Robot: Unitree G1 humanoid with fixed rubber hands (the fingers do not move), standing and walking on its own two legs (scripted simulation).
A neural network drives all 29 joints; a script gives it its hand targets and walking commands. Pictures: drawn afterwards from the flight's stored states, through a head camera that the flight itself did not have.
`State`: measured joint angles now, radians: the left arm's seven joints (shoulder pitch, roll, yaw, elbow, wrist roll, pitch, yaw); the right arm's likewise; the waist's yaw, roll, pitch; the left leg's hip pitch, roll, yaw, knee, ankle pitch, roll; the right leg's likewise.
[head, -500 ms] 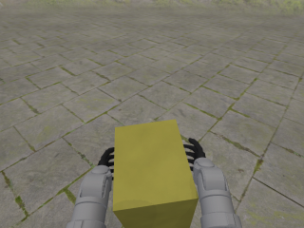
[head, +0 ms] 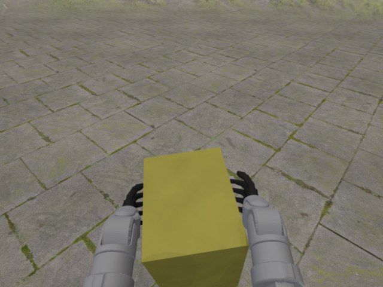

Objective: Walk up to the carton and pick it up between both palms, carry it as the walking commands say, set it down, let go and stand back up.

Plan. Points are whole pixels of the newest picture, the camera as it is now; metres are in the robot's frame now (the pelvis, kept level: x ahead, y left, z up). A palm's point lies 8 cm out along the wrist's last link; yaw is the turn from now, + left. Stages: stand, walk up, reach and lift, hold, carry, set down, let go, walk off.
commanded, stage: hold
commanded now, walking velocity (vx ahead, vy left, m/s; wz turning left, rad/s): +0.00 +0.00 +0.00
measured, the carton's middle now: (192, 225) +0.29 -0.01 -0.01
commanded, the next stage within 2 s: carry in 0.08 s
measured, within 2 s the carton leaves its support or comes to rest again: neither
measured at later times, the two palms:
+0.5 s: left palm (162, 210) +0.29 +0.06 +0.05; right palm (286, 209) +0.28 -0.20 +0.07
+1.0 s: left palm (160, 223) +0.24 +0.06 +0.07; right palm (293, 211) +0.26 -0.20 +0.09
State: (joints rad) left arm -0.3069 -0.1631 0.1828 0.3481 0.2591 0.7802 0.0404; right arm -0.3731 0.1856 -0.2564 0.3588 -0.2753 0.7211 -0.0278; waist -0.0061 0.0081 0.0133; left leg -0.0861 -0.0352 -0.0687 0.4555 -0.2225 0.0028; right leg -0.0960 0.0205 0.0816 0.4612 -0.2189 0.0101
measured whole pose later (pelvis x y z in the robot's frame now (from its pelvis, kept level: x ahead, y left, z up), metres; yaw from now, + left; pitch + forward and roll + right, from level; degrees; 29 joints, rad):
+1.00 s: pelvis -0.03 -0.07 +0.00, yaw -2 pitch +5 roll -1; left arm -0.23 -0.14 0.05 -0.24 0.10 1.27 0.16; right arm -0.28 0.16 -0.10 -0.22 -0.11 1.20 -0.14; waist 0.02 0.01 -0.11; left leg -0.36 0.09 0.11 0.55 -0.27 0.00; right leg -0.56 0.00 -0.02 0.91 -0.37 0.03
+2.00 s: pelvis -0.15 -0.29 -0.01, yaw -3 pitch +4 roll -1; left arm -0.22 -0.14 0.03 -0.25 0.12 1.25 0.16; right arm -0.27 0.16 -0.10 -0.22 -0.10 1.17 -0.13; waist -0.01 -0.02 -0.08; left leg -0.36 0.07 0.15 0.60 -0.31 0.02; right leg -0.50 0.03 -0.10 0.77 -0.37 -0.01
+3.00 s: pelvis -0.29 -0.54 -0.01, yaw -2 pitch +4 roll +0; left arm -0.24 -0.15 0.03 -0.24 0.12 1.24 0.16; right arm -0.27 0.15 -0.11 -0.24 -0.09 1.17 -0.14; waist -0.02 -0.03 -0.06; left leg -0.33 0.04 0.15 0.59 -0.33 0.02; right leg -0.44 0.03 -0.15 0.56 -0.21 -0.06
